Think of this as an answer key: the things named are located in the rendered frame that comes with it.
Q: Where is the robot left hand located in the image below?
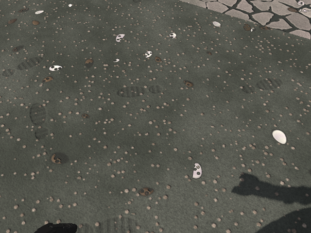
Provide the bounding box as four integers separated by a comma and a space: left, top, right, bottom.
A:
34, 222, 78, 233

